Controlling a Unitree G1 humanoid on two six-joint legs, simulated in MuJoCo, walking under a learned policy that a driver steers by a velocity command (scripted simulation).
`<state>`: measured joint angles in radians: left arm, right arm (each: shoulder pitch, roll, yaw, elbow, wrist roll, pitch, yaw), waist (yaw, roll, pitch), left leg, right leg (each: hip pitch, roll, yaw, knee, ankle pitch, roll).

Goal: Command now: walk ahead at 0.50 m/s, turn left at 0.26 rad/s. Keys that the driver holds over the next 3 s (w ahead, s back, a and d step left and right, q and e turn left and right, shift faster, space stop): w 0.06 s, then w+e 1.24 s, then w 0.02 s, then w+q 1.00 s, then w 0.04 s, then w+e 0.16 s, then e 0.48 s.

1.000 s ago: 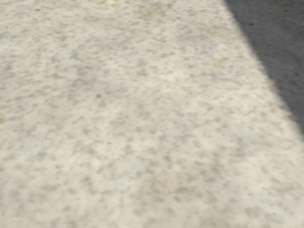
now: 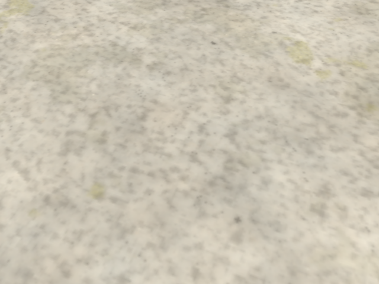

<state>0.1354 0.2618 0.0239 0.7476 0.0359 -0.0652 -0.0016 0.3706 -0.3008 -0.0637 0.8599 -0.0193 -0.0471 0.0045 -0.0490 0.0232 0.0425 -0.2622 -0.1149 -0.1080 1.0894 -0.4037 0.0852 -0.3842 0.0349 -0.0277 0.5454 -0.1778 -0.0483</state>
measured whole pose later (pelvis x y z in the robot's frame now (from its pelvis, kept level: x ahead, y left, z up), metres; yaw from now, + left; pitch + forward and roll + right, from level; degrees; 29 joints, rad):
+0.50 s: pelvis +0.25 +0.03 +0.01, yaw -9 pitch +1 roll -1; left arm 0.38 0.27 0.06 0.89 0.01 -0.03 -0.02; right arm 0.15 -0.23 -0.01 0.76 -0.04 -0.07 -0.01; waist 0.05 -0.03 0.02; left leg -0.30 0.00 0.07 0.47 -0.20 0.04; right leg -0.36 0.02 0.03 1.04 -0.38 -0.07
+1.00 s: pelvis +0.47 -0.08 -0.01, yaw -27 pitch +1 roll +0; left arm 0.14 0.27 0.06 0.76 0.02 -0.01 -0.02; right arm 0.32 -0.25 -0.04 0.85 -0.02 -0.06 0.00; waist -0.04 0.01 0.07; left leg -0.31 0.08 0.06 1.21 -0.40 -0.01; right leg -0.39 0.09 -0.07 0.59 -0.22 -0.12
